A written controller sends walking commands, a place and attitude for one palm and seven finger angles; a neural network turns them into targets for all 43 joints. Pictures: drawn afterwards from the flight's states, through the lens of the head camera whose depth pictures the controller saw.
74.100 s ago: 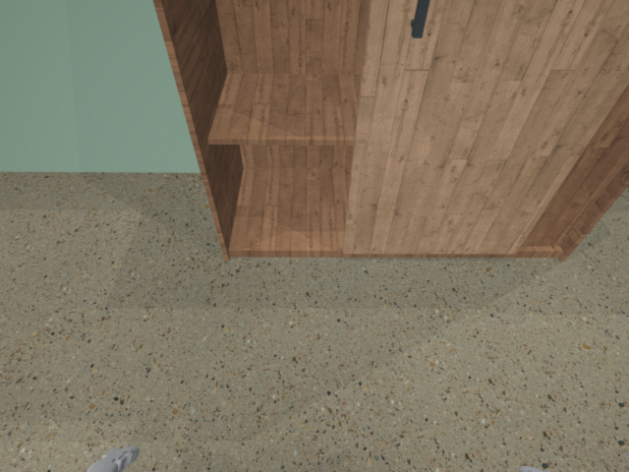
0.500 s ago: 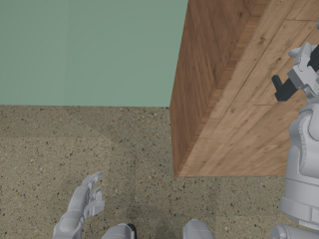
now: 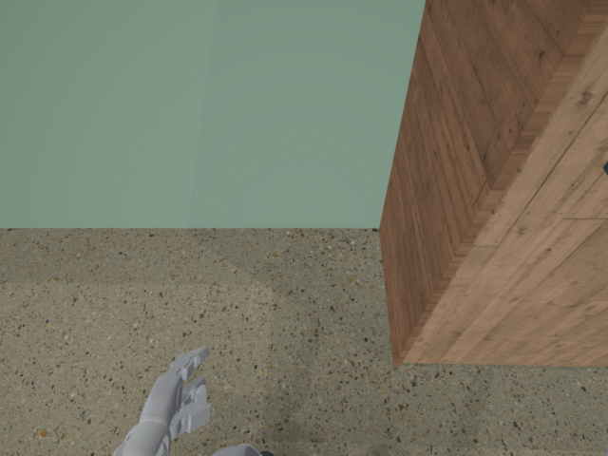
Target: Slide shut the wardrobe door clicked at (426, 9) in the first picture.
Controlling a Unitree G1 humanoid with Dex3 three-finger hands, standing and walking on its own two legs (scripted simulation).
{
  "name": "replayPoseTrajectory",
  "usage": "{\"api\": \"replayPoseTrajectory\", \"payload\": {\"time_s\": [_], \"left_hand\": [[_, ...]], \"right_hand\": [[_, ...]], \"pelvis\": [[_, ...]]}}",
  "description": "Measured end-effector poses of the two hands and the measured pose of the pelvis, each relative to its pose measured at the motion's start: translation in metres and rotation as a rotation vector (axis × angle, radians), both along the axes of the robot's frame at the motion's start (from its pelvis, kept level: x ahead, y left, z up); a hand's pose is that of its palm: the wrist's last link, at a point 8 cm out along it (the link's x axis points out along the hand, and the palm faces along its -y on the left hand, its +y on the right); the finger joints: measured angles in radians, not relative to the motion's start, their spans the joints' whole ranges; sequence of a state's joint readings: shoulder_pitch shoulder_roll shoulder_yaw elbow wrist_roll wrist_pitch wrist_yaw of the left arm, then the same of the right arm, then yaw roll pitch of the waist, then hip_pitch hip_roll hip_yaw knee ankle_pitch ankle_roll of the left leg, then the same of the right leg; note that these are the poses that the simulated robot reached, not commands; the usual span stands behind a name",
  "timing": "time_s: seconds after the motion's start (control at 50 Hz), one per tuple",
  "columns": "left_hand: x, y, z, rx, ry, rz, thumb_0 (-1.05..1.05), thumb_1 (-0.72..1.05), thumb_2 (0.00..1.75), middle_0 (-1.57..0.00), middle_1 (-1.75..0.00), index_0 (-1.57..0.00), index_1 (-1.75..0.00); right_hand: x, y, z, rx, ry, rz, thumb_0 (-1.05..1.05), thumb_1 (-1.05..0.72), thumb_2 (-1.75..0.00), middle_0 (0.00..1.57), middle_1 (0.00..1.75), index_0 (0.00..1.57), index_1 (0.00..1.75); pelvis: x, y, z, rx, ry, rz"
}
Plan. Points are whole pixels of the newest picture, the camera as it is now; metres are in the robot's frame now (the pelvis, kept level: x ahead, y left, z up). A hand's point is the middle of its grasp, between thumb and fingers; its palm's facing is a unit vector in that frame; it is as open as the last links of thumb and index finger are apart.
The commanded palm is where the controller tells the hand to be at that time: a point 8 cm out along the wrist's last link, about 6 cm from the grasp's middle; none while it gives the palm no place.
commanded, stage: stop walking and hold the door there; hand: right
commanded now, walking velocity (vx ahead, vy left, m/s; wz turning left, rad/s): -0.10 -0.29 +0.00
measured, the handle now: out of the picture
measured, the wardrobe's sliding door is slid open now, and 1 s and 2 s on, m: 0.00 0.00 0.00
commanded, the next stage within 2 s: none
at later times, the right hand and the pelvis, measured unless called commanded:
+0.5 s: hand out of the picture +0.35 -0.36 +0.22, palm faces +0.59 +0.78 -0.21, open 5.8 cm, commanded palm +0.30 -0.39 +0.20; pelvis -0.02 -0.01 +0.00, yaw +3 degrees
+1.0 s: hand out of the picture +0.35 -0.36 +0.22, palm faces +0.60 +0.77 -0.21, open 5.6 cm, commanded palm +0.29 -0.39 +0.20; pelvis -0.04 -0.01 +0.00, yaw +6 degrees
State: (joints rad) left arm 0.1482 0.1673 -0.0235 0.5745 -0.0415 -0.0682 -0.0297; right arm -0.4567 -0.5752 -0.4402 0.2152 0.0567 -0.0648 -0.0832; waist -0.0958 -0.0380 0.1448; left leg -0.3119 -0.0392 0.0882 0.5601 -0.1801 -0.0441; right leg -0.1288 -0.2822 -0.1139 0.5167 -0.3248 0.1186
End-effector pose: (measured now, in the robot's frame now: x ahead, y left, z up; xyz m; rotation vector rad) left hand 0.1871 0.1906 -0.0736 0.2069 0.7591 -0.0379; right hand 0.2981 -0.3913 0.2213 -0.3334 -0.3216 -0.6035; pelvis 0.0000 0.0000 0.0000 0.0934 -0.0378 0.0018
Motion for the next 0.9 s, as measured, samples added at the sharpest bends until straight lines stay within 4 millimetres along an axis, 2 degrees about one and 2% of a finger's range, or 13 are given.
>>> {"api": "replayPoseTrajectory", "payload": {"time_s": [0.06, 0.12, 0.22, 0.32, 0.4, 0.46, 0.52, 0.6, 0.68, 0.9], "left_hand": [[0.006, 0.027, -0.020, -0.016, -0.038, 0.044, 0.00, 0.90, 0.90, -0.21, -0.30, -0.20, -0.30], [-0.002, 0.056, -0.030, 0.007, -0.028, 0.135, 0.00, 0.90, 0.90, -0.21, -0.30, -0.20, -0.30], [-0.043, 0.091, -0.027, 0.096, 0.046, 0.226, 0.01, 0.90, 0.90, -0.20, -0.30, -0.20, -0.29], [-0.091, 0.107, -0.015, 0.200, 0.100, 0.290, 0.01, 0.90, 0.90, -0.20, -0.30, -0.20, -0.29], [-0.124, 0.102, -0.007, 0.232, 0.124, 0.355, 0.01, 0.90, 0.90, -0.20, -0.30, -0.20, -0.29], [-0.143, 0.088, -0.004, 0.212, 0.135, 0.377, 0.01, 0.90, 0.90, -0.20, -0.30, -0.20, -0.29], [-0.154, 0.072, -0.010, 0.174, 0.157, 0.367, 0.01, 0.90, 0.90, -0.20, -0.30, -0.20, -0.29], [-0.160, 0.059, -0.025, 0.126, 0.176, 0.345, 0.01, 0.90, 0.90, -0.20, -0.30, -0.20, -0.30], [-0.162, 0.054, -0.031, 0.096, 0.172, 0.344, 0.01, 0.90, 0.90, -0.21, -0.30, -0.20, -0.30], [-0.166, 0.072, -0.021, 0.149, 0.134, 0.368, 0.01, 0.90, 0.90, -0.21, -0.30, -0.20, -0.30]], "right_hand": [[-0.002, 0.003, 0.002, -0.033, 0.036, -0.087, -0.16, -0.63, -0.78, 0.48, 1.41, 0.30, 1.37], [-0.004, 0.004, 0.005, -0.034, 0.084, -0.133, -0.18, -0.62, -0.75, 0.47, 1.41, 0.32, 1.39], [-0.004, 0.004, 0.005, -0.011, 0.088, -0.121, -0.16, -0.63, -0.74, 0.47, 1.40, 0.36, 1.40], [-0.002, 0.001, 0.001, 0.013, 0.023, -0.059, -0.15, -0.63, -0.77, 0.46, 1.40, 0.36, 1.39], [0.000, -0.001, -0.003, 0.020, -0.024, -0.009, -0.14, -0.64, -0.79, 0.46, 1.40, 0.34, 1.38], [0.001, -0.001, -0.002, 0.008, -0.006, 0.008, -0.15, -0.65, -0.80, 0.46, 1.40, 0.34, 1.38], [0.000, -0.001, -0.001, 0.006, 0.012, 0.009, -0.15, -0.65, -0.80, 0.46, 1.40, 0.37, 1.39], [0.000, -0.001, 0.000, 0.003, 0.026, -0.012, -0.16, -0.65, -0.79, 0.46, 1.40, 0.37, 1.40], [-0.002, 0.001, 0.001, 0.024, 0.057, -0.029, -0.16, -0.66, -0.76, 0.46, 1.40, 0.37, 1.40], [-0.002, 0.002, 0.002, 0.059, 0.071, -0.020, -0.14, -0.68, -0.75, 0.46, 1.40, 0.38, 1.40]], "pelvis": [[0.002, 0.011, -0.017, -0.043, 0.005, 0.013], [-0.003, 0.008, -0.014, -0.055, 0.008, 0.020], [-0.009, 0.007, -0.007, -0.093, 0.008, 0.018], [-0.013, -0.001, -0.008, -0.082, 0.013, 0.022], [-0.017, -0.010, -0.008, -0.075, 0.005, 0.045], [-0.018, -0.013, -0.001, -0.060, 0.020, 0.054], [-0.021, -0.012, 0.001, -0.056, 0.032, 0.065], [-0.031, -0.009, -0.005, -0.068, 0.036, 0.094], [-0.041, -0.011, -0.004, -0.061, 0.034, 0.093], [-0.046, -0.012, -0.002, -0.074, 0.040, 0.100]]}}
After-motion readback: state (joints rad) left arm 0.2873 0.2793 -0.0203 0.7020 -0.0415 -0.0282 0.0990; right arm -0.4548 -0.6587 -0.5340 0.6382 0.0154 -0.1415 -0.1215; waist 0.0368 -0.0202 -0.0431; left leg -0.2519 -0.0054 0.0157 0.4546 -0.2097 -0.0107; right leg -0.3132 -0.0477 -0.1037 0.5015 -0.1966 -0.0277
